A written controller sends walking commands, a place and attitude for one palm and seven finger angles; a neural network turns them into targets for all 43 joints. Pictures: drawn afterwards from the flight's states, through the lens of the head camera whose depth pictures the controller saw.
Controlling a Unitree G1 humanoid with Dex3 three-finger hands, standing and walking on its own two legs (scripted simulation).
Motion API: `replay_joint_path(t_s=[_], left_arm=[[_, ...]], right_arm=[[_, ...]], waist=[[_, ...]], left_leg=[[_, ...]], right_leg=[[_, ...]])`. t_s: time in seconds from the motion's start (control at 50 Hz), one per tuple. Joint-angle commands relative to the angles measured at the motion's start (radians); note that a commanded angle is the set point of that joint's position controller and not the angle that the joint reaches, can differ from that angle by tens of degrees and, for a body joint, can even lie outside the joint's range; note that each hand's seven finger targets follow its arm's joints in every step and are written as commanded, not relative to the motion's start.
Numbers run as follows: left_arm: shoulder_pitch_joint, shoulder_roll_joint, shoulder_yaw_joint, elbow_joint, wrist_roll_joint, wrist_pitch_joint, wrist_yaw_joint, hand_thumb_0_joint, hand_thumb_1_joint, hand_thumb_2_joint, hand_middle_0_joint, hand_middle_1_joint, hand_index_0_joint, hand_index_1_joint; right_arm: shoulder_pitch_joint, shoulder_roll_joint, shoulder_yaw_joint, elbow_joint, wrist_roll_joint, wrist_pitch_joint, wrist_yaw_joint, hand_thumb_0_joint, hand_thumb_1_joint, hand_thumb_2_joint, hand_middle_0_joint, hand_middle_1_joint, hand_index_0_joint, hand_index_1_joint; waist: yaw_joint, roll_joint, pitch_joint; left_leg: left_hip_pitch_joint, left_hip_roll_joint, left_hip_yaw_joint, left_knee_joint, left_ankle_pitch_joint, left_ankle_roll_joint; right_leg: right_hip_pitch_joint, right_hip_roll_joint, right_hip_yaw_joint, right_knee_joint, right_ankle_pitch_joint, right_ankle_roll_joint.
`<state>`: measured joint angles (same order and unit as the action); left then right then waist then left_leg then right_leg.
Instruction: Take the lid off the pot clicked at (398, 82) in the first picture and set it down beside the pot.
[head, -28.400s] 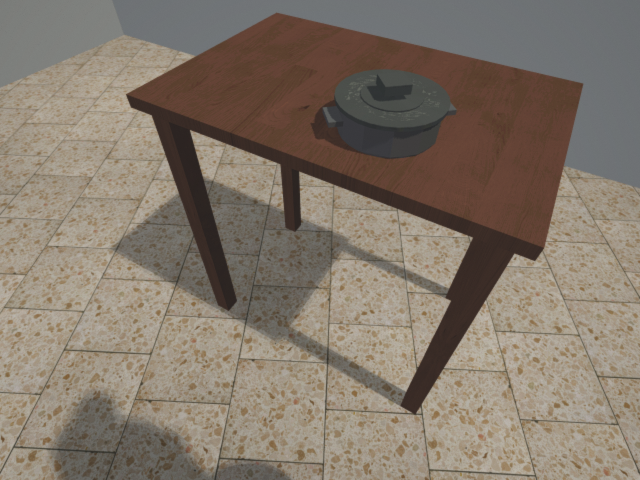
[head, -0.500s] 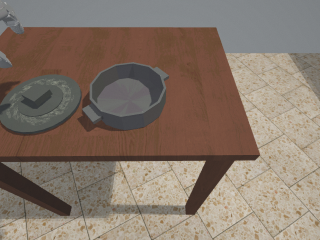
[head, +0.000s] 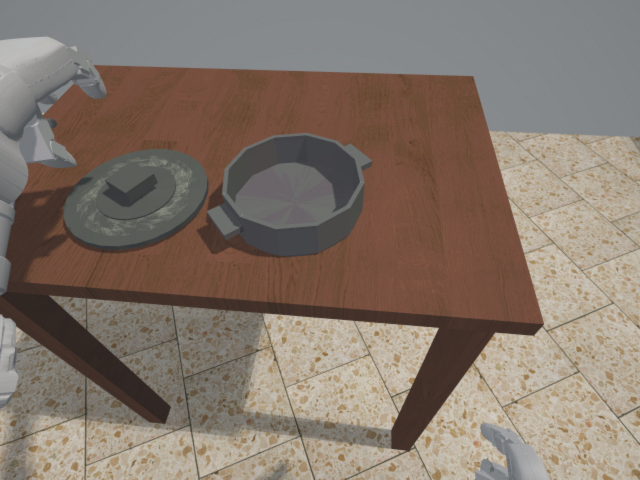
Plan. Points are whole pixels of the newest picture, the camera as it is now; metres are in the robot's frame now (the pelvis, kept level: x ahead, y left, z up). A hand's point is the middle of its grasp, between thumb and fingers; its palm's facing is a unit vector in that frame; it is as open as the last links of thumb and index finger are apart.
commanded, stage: draw the hand back to the body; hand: left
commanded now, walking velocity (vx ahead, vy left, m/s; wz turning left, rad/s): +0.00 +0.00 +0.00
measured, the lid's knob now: (131, 181) +0.48 +0.30 +0.10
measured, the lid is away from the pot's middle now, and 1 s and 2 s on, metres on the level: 0.24 0.24 0.24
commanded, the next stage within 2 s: step back with the hand held close in 1.82 s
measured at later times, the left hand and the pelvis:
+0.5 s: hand (68, 89) +0.38 +0.23 +0.30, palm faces +0.45 -0.88 -0.17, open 10.3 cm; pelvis +0.01 -0.03 +0.00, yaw -3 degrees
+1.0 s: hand (28, 161) +0.29 +0.22 +0.30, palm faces +0.50 -0.85 -0.16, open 8.0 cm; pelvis +0.00 -0.05 +0.00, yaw -2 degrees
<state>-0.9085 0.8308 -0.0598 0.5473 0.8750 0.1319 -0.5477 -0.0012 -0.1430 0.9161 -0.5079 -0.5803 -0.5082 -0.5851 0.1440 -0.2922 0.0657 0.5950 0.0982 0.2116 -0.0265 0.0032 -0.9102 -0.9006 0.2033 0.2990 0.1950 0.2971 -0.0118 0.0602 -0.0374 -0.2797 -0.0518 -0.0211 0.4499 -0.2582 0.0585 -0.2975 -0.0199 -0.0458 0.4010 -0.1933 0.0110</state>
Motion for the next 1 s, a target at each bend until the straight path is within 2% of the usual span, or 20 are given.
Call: replay_joint_path(t_s=[0.0, 0.02, 0.04, 0.06, 0.08, 0.1, 0.14, 0.2, 0.24, 0.3, 0.36, 0.46, 0.52, 0.58, 0.66, 0.7, 0.76, 0.82, 0.88, 0.98], left_arm=[[-0.433, 0.267, 0.102, -0.192, 0.007, 0.014, 0.037, 0.0, -0.144, 0.92, -0.495, -0.581, -0.495, -0.581], [-0.452, 0.269, 0.102, -0.225, 0.001, 0.012, 0.039, 0.0, -0.144, 0.92, -0.495, -0.581, -0.495, -0.581], [-0.575, 0.025, 0.307, -0.346, -0.634, -0.129, 0.24, 0.0, -0.144, 0.92, -0.495, -0.581, -0.495, -0.581], [-0.408, -0.003, 0.256, -0.251, -0.674, -0.165, 0.333, 0.0, -0.144, 0.92, -0.495, -0.581, -0.495, -0.581], [-0.32, -0.035, 0.297, -0.261, -0.778, -0.187, 0.395, 0.0, -0.144, 0.92, -0.495, -0.581, -0.495, -0.581], [-0.255, 0.034, 0.385, -0.243, -0.818, -0.199, 0.453, 0.0, -0.144, 0.92, -0.495, -0.581, -0.495, -0.581], [-0.256, 0.077, 0.454, -0.295, -0.874, -0.221, 0.524, 0.0, -0.144, 0.92, -0.495, -0.581, -0.495, -0.581], [-0.268, 0.057, 0.482, -0.431, -0.909, -0.257, 0.581, 0.0, -0.066, 0.919, -0.473, -0.559, -0.473, -0.559], [-0.226, 0.031, 0.495, -0.503, -0.921, -0.273, 0.606, 0.0, -0.013, 0.918, -0.458, -0.545, -0.458, -0.545], [-0.073, 0.014, 0.534, -0.513, -0.944, -0.281, 0.623, 0.0, 0.065, 0.916, -0.436, -0.524, -0.436, -0.524], [-0.018, 0.006, 0.553, -0.608, -0.956, -0.29, 0.626, 0.0, 0.143, 0.915, -0.414, -0.503, -0.414, -0.503], [0.104, -0.021, 0.57, -0.626, -0.975, -0.28, 0.627, 0.0, 0.274, 0.912, -0.377, -0.468, -0.377, -0.468], [0.183, -0.001, 0.614, -0.685, -0.986, -0.288, 0.629, 0.0, 0.352, 0.911, -0.355, -0.447, -0.355, -0.447], [0.183, -0.062, 0.564, -0.736, -0.99, -0.29, 0.622, 0.0, 0.43, 0.909, -0.333, -0.426, -0.333, -0.426], [0.253, -0.055, 0.597, -0.721, -0.994, -0.281, 0.629, 0.0, 0.535, 0.907, -0.303, -0.398, -0.303, -0.398], [0.243, -0.075, 0.574, -0.751, -0.996, -0.283, 0.628, 0.0, 0.587, 0.906, -0.288, -0.384, -0.288, -0.384], [0.26, -0.089, 0.575, -0.84, -0.996, -0.292, 0.632, 0.0, 0.665, 0.905, -0.266, -0.363, -0.266, -0.363], [0.34, -0.069, 0.622, -0.827, -1.004, -0.288, 0.639, 0.0, 0.743, 0.903, -0.244, -0.342, -0.244, -0.342], [0.388, -0.125, 0.587, -0.842, -1.01, -0.284, 0.63, 0.0, 0.822, 0.902, -0.222, -0.321, -0.222, -0.321], [0.415, -0.136, 0.593, -0.948, -1.012, -0.293, 0.637, 0.0, 0.9, 0.9, -0.2, -0.3, -0.2, -0.3]], right_arm=[[-0.063, -0.123, -0.044, -0.123, 0.0, -0.025, -0.013, 0.0, -0.9, -0.9, 0.2, 0.3, 0.2, 0.3], [-0.08, -0.125, -0.044, -0.125, 0.001, -0.025, -0.014, 0.0, -0.9, -0.9, 0.2, 0.3, 0.2, 0.3], [0.111, -0.036, -0.056, -0.183, -0.007, -0.107, -0.02, 0.0, -0.9, -0.9, 0.2, 0.3, 0.2, 0.3], [0.056, -0.066, -0.035, -0.157, -0.015, -0.139, -0.025, 0.0, -0.9, -0.9, 0.2, 0.3, 0.2, 0.3], [0.032, -0.081, -0.04, -0.152, -0.014, -0.157, -0.033, 0.0, -0.9, -0.9, 0.2, 0.3, 0.2, 0.3], [0.033, -0.088, -0.038, -0.138, -0.023, -0.165, -0.043, 0.0, -0.9, -0.9, 0.2, 0.3, 0.2, 0.3], [0.02, -0.096, -0.034, -0.109, -0.035, -0.179, -0.051, 0.0, -0.9, -0.9, 0.2, 0.3, 0.2, 0.3], [-0.012, -0.087, -0.034, -0.092, -0.045, -0.221, -0.047, 0.0, -0.9, -0.9, 0.2, 0.3, 0.2, 0.3], [-0.015, -0.079, -0.037, -0.085, -0.05, -0.252, -0.039, 0.0, -0.9, -0.9, 0.2, 0.3, 0.2, 0.3], [-0.022, -0.087, -0.047, -0.068, -0.057, -0.277, -0.03, 0.0, -0.9, -0.9, 0.2, 0.3, 0.2, 0.3], [-0.031, -0.087, -0.058, -0.065, -0.054, -0.292, -0.021, 0.0, -0.9, -0.9, 0.2, 0.3, 0.2, 0.3], [-0.044, -0.092, -0.068, -0.049, -0.05, -0.299, -0.02, 0.0, -0.9, -0.9, 0.2, 0.3, 0.2, 0.3], [-0.062, -0.089, -0.071, -0.051, -0.052, -0.304, -0.023, 0.0, -0.9, -0.9, 0.2, 0.3, 0.2, 0.3], [-0.085, -0.081, -0.071, -0.048, -0.05, -0.307, -0.024, 0.0, -0.9, -0.9, 0.2, 0.3, 0.2, 0.3], [-0.092, -0.074, -0.072, -0.04, -0.054, -0.31, -0.029, 0.0, -0.9, -0.9, 0.2, 0.3, 0.2, 0.3], [-0.105, -0.07, -0.069, -0.042, -0.053, -0.309, -0.031, 0.0, -0.9, -0.9, 0.2, 0.3, 0.2, 0.3], [-0.123, -0.058, -0.065, -0.051, -0.059, -0.32, -0.032, 0.0, -0.9, -0.9, 0.2, 0.3, 0.2, 0.3], [-0.124, -0.055, -0.065, -0.043, -0.067, -0.316, -0.034, 0.0, -0.9, -0.9, 0.2, 0.3, 0.2, 0.3], [-0.14, -0.046, -0.063, -0.046, -0.064, -0.315, -0.032, 0.0, -0.9, -0.9, 0.2, 0.3, 0.2, 0.3], [-0.16, -0.037, -0.059, -0.053, -0.069, -0.327, -0.036, 0.0, -0.9, -0.9, 0.2, 0.3, 0.2, 0.3]], waist=[[-0.014, 0.012, -0.336], [-0.015, 0.017, -0.329], [-0.058, 0.015, -0.258], [-0.032, 0.029, -0.242], [-0.022, -0.002, -0.232], [-0.002, -0.073, -0.224], [0.012, -0.065, -0.228], [0.019, 0.125, -0.237], [0.024, 0.172, -0.253], [0.035, 0.051, -0.246], [0.038, 0.067, -0.273], [0.04, -0.013, -0.232], [0.053, -0.009, -0.239], [0.04, 0.019, -0.22], [0.05, -0.019, -0.178], [0.043, -0.01, -0.15], [0.053, 0.039, -0.185], [0.061, -0.026, -0.167], [0.055, -0.033, -0.126], [0.06, 0.027, -0.122]], left_leg=[[0.125, 0.032, -0.02, -0.024, 0.414, -0.006], [0.119, 0.03, -0.02, -0.034, 0.377, -0.003], [0.274, 0.075, -0.017, -0.044, 0.293, -0.033], [0.32, 0.095, -0.079, -0.073, 0.249, -0.048], [0.318, 0.099, -0.077, -0.089, 0.204, -0.041], [0.253, 0.096, -0.05, -0.093, 0.184, -0.025], [0.18, 0.076, -0.008, -0.101, 0.211, -0.025], [0.217, 0.079, -0.001, -0.101, 0.26, -0.035], [0.24, 0.084, -0.008, -0.1, 0.324, -0.046], [0.215, 0.089, 0.007, -0.091, 0.389, -0.033], [0.225, 0.08, 0.026, -0.078, 0.442, -0.027], [0.202, 0.072, 0.043, -0.079, 0.405, -0.016], [0.206, 0.065, 0.047, -0.077, 0.395, -0.009], [0.221, 0.061, 0.058, -0.072, 0.382, -0.008], [0.209, 0.057, 0.063, -0.082, 0.318, -0.005], [0.215, 0.056, 0.066, -0.086, 0.276, -0.003], [0.238, 0.051, 0.059, -0.09, 0.284, -0.005], [0.22, 0.053, 0.059, -0.094, 0.269, -0.003], [0.222, 0.054, 0.061, -0.098, 0.248, -0.002], [0.247, 0.054, 0.053, -0.112, 0.206, -0.005]], right_leg=[[0.152, 0.03, 0.0, 0.002, 0.194, -0.06], [0.146, 0.03, -0.005, -0.001, 0.18, -0.062], [0.052, 0.036, -0.019, -0.027, 0.113, -0.085], [0.049, 0.043, -0.006, -0.025, 0.054, -0.088], [0.063, 0.042, 0.005, -0.044, 0.047, -0.085], [0.129, 0.034, 0.014, -0.044, 0.085, -0.078], [0.223, 0.027, 0.014, -0.044, 0.152, -0.071], [0.23, 0.023, 0.02, -0.049, 0.164, -0.072], [0.245, 0.025, 0.015, -0.044, 0.192, -0.073], [0.288, 0.03, 0.012, -0.033, 0.264, -0.064], [0.324, 0.024, 0.021, -0.027, 0.339, -0.058], [0.324, 0.024, 0.019, -0.03, 0.362, -0.049], [0.347, 0.019, 0.025, -0.028, 0.387, -0.046], [0.322, 0.016, 0.027, -0.038, 0.382, -0.042], [0.308, 0.019, 0.033, -0.053, 0.345, -0.039], [0.284, 0.016, 0.035, -0.073, 0.3, -0.038], [0.304, 0.017, 0.038, -0.069, 0.297, -0.042], [0.316, 0.017, 0.039, -0.075, 0.294, -0.039], [0.297, 0.016, 0.04, -0.093, 0.268, -0.037], [0.282, 0.018, 0.037, -0.108, 0.19, -0.042]])
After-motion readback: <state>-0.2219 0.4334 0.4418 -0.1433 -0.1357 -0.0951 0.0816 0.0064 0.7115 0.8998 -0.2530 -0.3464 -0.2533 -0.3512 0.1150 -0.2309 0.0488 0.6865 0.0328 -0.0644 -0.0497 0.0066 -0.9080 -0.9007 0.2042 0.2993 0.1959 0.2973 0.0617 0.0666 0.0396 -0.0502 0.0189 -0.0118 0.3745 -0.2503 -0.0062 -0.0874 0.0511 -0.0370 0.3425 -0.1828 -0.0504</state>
